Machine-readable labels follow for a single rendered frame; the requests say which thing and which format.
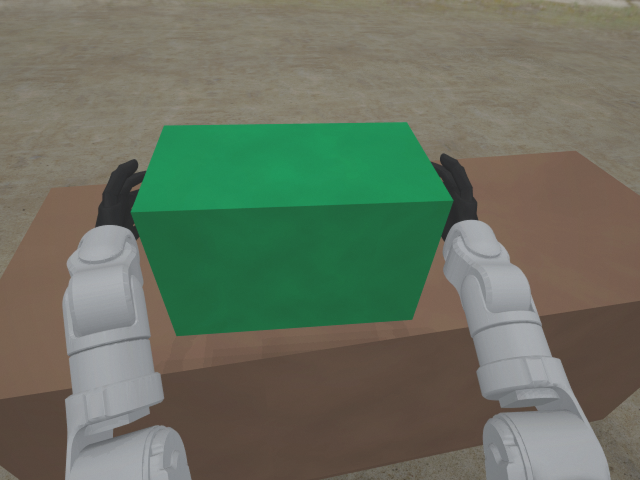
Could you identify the carton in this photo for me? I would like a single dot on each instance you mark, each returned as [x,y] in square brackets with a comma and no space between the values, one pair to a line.
[274,226]

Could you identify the robot left upper arm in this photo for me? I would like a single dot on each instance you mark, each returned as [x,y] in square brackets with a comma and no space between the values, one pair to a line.
[153,453]

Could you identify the robot right upper arm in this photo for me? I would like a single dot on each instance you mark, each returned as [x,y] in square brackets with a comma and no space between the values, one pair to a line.
[541,445]

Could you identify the left robot forearm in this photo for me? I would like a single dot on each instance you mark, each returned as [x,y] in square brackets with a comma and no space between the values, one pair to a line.
[107,336]

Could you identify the robot left hand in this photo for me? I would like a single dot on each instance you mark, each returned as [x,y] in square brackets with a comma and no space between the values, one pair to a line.
[117,200]

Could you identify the robot right hand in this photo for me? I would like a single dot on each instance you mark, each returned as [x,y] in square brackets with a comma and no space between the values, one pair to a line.
[455,179]

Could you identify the pedestal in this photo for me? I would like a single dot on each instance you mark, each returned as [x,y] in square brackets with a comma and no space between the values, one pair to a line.
[312,403]

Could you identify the right robot forearm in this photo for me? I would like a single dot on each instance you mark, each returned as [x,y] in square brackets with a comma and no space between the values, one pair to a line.
[516,365]

